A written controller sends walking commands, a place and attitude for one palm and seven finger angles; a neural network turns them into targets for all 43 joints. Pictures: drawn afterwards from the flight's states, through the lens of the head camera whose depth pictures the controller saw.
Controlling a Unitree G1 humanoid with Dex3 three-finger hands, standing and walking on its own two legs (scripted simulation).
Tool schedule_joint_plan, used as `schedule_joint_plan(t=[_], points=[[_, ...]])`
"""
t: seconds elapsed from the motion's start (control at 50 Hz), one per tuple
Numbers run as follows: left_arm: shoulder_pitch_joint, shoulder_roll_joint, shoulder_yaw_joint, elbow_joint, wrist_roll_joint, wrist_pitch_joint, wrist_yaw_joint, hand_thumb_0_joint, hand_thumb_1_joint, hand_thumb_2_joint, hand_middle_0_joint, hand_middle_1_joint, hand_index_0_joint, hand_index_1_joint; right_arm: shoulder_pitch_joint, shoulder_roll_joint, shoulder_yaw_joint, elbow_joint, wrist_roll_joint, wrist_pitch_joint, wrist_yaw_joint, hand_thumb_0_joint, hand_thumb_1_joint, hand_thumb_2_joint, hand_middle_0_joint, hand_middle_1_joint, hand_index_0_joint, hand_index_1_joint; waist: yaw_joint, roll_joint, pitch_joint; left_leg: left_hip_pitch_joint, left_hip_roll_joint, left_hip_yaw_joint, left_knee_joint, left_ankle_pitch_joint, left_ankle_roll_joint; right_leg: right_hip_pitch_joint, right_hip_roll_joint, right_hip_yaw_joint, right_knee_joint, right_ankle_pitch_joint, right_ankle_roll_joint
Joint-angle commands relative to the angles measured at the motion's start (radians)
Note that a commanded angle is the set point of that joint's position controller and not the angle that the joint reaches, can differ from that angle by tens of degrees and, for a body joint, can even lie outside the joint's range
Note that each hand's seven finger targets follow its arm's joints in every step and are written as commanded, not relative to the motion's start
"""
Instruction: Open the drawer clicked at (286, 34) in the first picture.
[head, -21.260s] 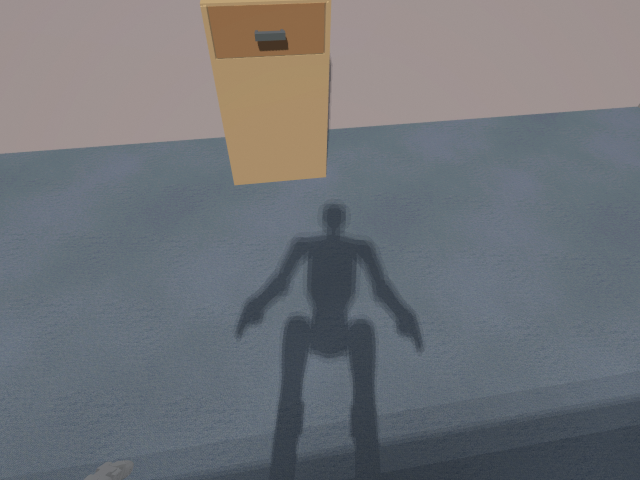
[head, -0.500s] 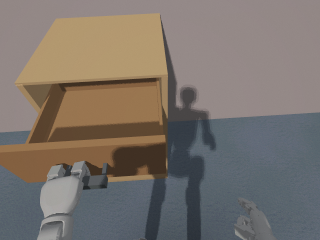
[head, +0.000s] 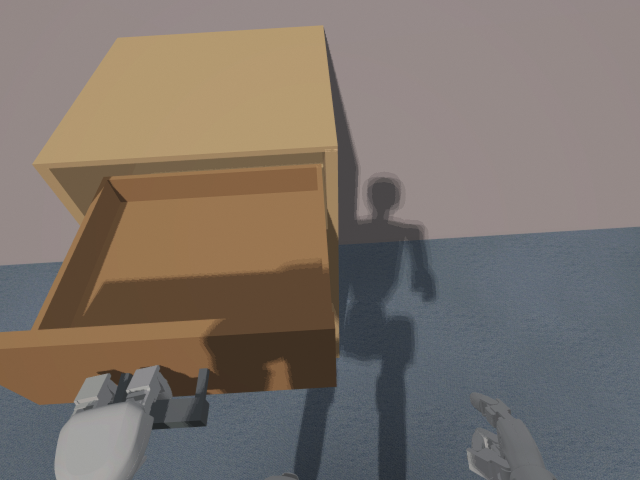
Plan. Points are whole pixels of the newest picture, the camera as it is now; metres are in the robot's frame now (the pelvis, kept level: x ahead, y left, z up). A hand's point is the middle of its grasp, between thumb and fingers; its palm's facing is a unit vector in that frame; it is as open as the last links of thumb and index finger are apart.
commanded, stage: pull the drawer open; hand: left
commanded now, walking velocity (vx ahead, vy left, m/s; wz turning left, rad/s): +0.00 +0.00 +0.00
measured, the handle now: (160, 396) +0.21 +0.22 +0.01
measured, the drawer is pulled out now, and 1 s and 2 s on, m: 0.30 0.30 0.29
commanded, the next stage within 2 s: open the thumb to release the handle in 0.32 s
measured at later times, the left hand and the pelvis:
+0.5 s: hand (127, 451) +0.15 +0.25 -0.01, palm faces -0.01 -0.06 -1.00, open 5.9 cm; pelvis +0.00 +0.00 -0.01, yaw -1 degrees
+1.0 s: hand (126, 447) +0.16 +0.25 -0.01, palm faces +0.02 -0.05 -1.00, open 13.1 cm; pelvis -0.02 -0.01 +0.00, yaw +1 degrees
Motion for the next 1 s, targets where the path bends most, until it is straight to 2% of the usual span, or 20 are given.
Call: schedule_joint_plan(t=[0.0,0.1,0.12,0.18,0.26,0.28,0.38,0.4,0.42,0.46,0.5,0.54,0.62,0.66,0.7,0.8,0.82,0.86,0.88,0.98], points=[[0.078,0.098,0.025,-0.25,0.021,-0.051,0.058,0.0,0.9,0.9,-0.4,-1.35,-0.4,-1.35,-0.116,-0.099,-0.035,-0.176,-0.003,-0.051,0.003,0.0,-0.9,-0.9,0.2,0.3,0.2,0.3,-0.003,-0.025,-0.129,0.2,0.008,0.014,-0.103,0.383,0.021,-0.012,-0.003,-0.053,-0.119,0.347,-0.046],[0.209,0.095,0.025,-0.282,0.002,-0.049,0.048,0.0,0.9,0.9,-0.4,-1.35,-0.4,-1.35,-0.115,-0.095,-0.031,-0.2,0.003,-0.052,0.013,0.0,-0.9,-0.9,0.2,0.3,0.2,0.3,0.022,-0.01,-0.163,0.205,0.01,0.018,-0.099,0.413,0.021,0.012,-0.003,-0.049,-0.109,0.365,-0.05],[0.245,0.116,0.051,-0.284,-0.007,-0.047,0.047,0.0,0.9,0.9,-0.4,-1.35,-0.4,-1.35,-0.119,-0.096,-0.026,-0.206,0.006,-0.053,0.012,0.0,-0.9,-0.9,0.2,0.3,0.2,0.3,0.032,-0.007,-0.171,0.199,0.01,0.019,-0.102,0.432,0.02,0.034,-0.003,-0.04,-0.11,0.39,-0.053],[0.249,0.116,0.052,-0.29,-0.008,-0.046,0.041,0.0,0.9,0.9,-0.4,-1.35,-0.4,-1.35,-0.122,-0.097,-0.023,-0.207,0.005,-0.046,0.017,0.0,-0.9,-0.9,0.2,0.3,0.2,0.3,0.023,-0.025,-0.134,0.181,0.011,0.019,-0.098,0.405,0.022,0.008,-0.001,-0.038,-0.11,0.377,-0.049],[0.259,0.101,0.041,-0.288,0.001,-0.049,0.047,0.0,0.9,0.9,-0.4,-1.35,-0.4,-1.35,-0.114,-0.096,-0.024,-0.213,0.004,-0.048,0.022,0.0,-0.9,-0.9,0.2,0.3,0.2,0.3,0.017,0.006,-0.109,0.18,0.02,0.011,-0.098,0.416,0.02,-0.019,0.0,-0.05,-0.1,0.353,-0.052],[0.25,0.111,0.047,-0.303,-0.001,-0.053,0.047,0.0,0.9,0.9,-0.4,-1.35,-0.4,-1.35,-0.112,-0.099,-0.024,-0.214,0.0,-0.048,0.026,0.0,-0.9,-0.9,0.2,0.3,0.2,0.3,0.018,0.004,-0.139,0.192,0.02,0.01,-0.092,0.428,0.017,-0.029,0.0,-0.042,-0.096,0.353,-0.052],[0.297,0.123,0.073,-0.299,-0.006,-0.064,0.052,0.0,0.9,0.9,-0.4,-1.35,-0.4,-1.35,-0.107,-0.099,-0.026,-0.218,0.001,-0.05,0.027,0.0,-0.9,-0.9,0.2,0.3,0.2,0.3,0.023,-0.011,-0.155,0.183,0.021,0.011,-0.084,0.448,0.017,-0.015,0.003,-0.041,-0.087,0.386,-0.051],[-0.017,0.255,0.192,-0.272,0.027,-0.066,0.08,0.0,0.9,0.9,-0.4,-1.35,-0.4,-1.35,-0.106,-0.122,-0.031,-0.168,-0.004,-0.031,0.004,0.0,-0.9,-0.9,0.2,0.3,0.2,0.3,-0.031,-0.03,-0.122,0.149,0.019,0.006,-0.069,0.361,0.012,-0.081,-0.002,-0.033,-0.081,0.36,-0.047],[-0.019,0.233,0.205,-0.264,0.039,-0.067,0.098,0.0,0.83,0.87,-0.395,-1.342,-0.395,-1.342,-0.11,-0.113,-0.033,-0.172,-0.014,-0.034,-0.013,0.0,-0.9,-0.9,0.2,0.3,0.2,0.3,-0.005,-0.009,-0.121,0.132,0.012,0.012,-0.078,0.322,0.012,-0.059,0.001,-0.048,-0.077,0.339,-0.048],[0.028,0.173,0.161,-0.204,0.039,-0.057,0.11,0.0,0.69,0.81,-0.385,-1.327,-0.385,-1.327,-0.109,-0.107,-0.036,-0.174,-0.009,-0.047,-0.009,0.0,-0.9,-0.9,0.2,0.3,0.2,0.3,-0.007,0.015,-0.12,0.156,0.014,0.016,-0.08,0.31,0.01,-0.088,-0.002,-0.057,-0.083,0.295,-0.05],[0.033,0.16,0.151,-0.233,0.019,-0.05,0.114,0.0,0.55,0.75,-0.375,-1.313,-0.375,-1.313,-0.101,-0.107,-0.047,-0.173,-0.002,-0.049,-0.012,0.0,-0.9,-0.9,0.2,0.3,0.2,0.3,0.006,0.052,-0.201,0.205,0.014,0.016,-0.083,0.374,0.007,-0.056,0.0,-0.062,-0.076,0.325,-0.052],[0.046,0.142,0.126,-0.238,-0.015,-0.024,0.103,0.0,0.41,0.69,-0.365,-1.298,-0.365,-1.298,-0.098,-0.109,-0.049,-0.169,0.005,-0.05,-0.014,0.0,-0.9,-0.9,0.2,0.3,0.2,0.3,-0.004,0.02,-0.244,0.224,0.015,0.02,-0.082,0.407,0.011,-0.018,-0.003,-0.061,-0.089,0.368,-0.044],[0.006,0.13,0.082,-0.195,-0.024,0.009,0.07,0.0,0.13,0.57,-0.345,-1.268,-0.345,-1.268,-0.112,-0.115,-0.039,-0.166,0.015,-0.047,-0.031,0.0,-0.9,-0.9,0.2,0.3,0.2,0.3,-0.028,-0.052,-0.158,0.171,0.014,0.018,-0.116,0.321,0.021,0.006,-0.007,-0.07,-0.13,0.336,-0.036],[-0.017,0.154,0.101,-0.157,-0.01,0.011,0.061,0.0,-0.01,0.51,-0.335,-1.253,-0.335,-1.253,-0.114,-0.111,-0.035,-0.156,0.017,-0.046,-0.039,0.0,-0.9,-0.9,0.2,0.3,0.2,0.3,-0.022,-0.067,-0.119,0.153,0.011,0.021,-0.13,0.271,0.023,0.007,-0.007,-0.066,-0.147,0.304,-0.036],[-0.057,0.148,0.08,-0.141,0.005,0.01,0.052,0.0,-0.15,0.45,-0.325,-1.237,-0.325,-1.237,-0.121,-0.108,-0.028,-0.155,0.016,-0.045,-0.043,0.0,-0.9,-0.9,0.2,0.3,0.2,0.3,-0.025,-0.071,-0.094,0.149,0.008,0.024,-0.139,0.236,0.026,-0.002,-0.009,-0.063,-0.163,0.272,-0.036],[-0.076,0.182,0.121,-0.147,0.007,-0.013,0.056,0.0,-0.5,0.3,-0.3,-1.2,-0.3,-1.2,-0.124,-0.1,-0.027,-0.155,0.015,-0.051,-0.051,0.0,-0.9,-0.9,0.2,0.3,0.2,0.3,-0.004,-0.015,-0.111,0.169,-0.003,0.037,-0.144,0.221,0.027,0.021,-0.012,-0.049,-0.179,0.255,-0.041],[-0.094,0.203,0.145,-0.151,0.008,-0.017,0.059,0.0,-0.5,0.3,-0.3,-1.2,-0.3,-1.2,-0.125,-0.102,-0.027,-0.151,0.014,-0.051,-0.053,0.0,-0.9,-0.9,0.2,0.3,0.2,0.3,-0.006,-0.009,-0.127,0.172,-0.002,0.035,-0.145,0.227,0.025,0.026,-0.01,-0.045,-0.179,0.256,-0.043],[-0.111,0.182,0.13,-0.121,0.01,-0.02,0.063,0.0,-0.5,0.3,-0.3,-1.2,-0.3,-1.2,-0.126,-0.099,-0.03,-0.145,0.015,-0.051,-0.053,0.0,-0.9,-0.9,0.2,0.3,0.2,0.3,-0.013,-0.009,-0.093,0.164,-0.003,0.035,-0.14,0.213,0.026,0.007,-0.008,-0.045,-0.182,0.245,-0.042],[-0.136,0.182,0.128,-0.136,0.009,-0.025,0.063,0.0,-0.5,0.3,-0.3,-1.2,-0.3,-1.2,-0.134,-0.101,-0.03,-0.144,0.01,-0.052,-0.053,0.0,-0.9,-0.9,0.2,0.3,0.2,0.3,-0.011,-0.003,-0.117,0.168,-0.004,0.036,-0.138,0.21,0.025,0.006,-0.01,-0.04,-0.181,0.239,-0.041],[-0.099,0.177,0.135,-0.088,-0.01,-0.021,0.05,0.0,-0.5,0.3,-0.3,-1.2,-0.3,-1.2,-0.137,-0.104,-0.034,-0.137,0.015,-0.056,-0.056,0.0,-0.9,-0.9,0.2,0.3,0.2,0.3,-0.012,-0.051,-0.117,0.144,-0.009,0.041,-0.133,0.214,0.029,0.044,-0.013,-0.019,-0.195,0.293,-0.034]])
